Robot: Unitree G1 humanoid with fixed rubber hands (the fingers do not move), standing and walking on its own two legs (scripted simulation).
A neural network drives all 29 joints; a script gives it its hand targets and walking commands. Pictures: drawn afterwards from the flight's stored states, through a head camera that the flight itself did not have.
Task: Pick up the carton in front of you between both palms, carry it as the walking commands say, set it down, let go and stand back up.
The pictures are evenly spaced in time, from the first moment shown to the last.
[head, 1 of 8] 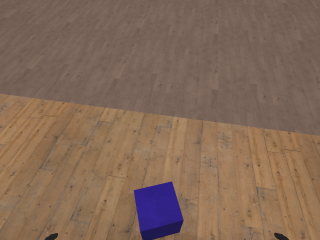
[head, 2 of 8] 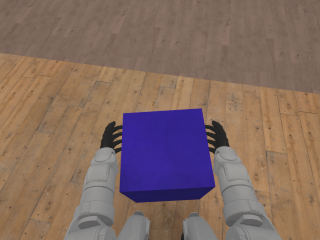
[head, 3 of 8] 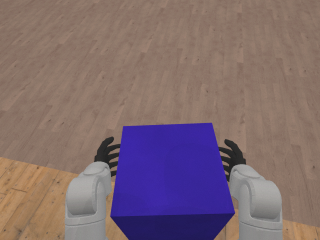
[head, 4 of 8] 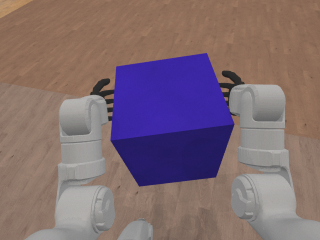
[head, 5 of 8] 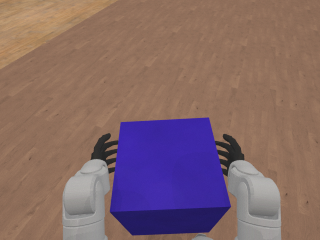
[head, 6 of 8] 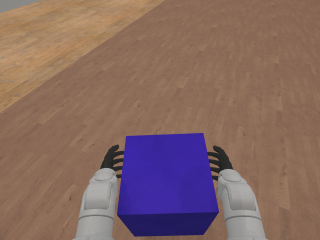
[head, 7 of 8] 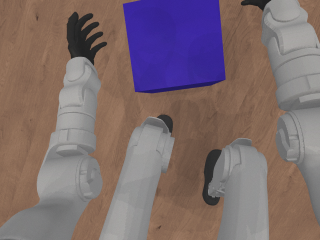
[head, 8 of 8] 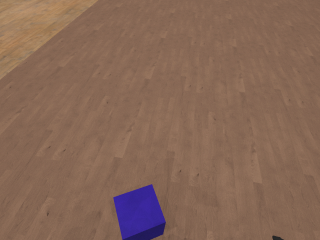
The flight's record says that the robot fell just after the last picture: no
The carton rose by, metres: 1.03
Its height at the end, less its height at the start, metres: +0.31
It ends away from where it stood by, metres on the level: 7.00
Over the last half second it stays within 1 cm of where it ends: yes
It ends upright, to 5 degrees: yes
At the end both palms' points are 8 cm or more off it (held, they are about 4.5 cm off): yes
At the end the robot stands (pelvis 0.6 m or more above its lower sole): yes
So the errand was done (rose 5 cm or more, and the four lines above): yes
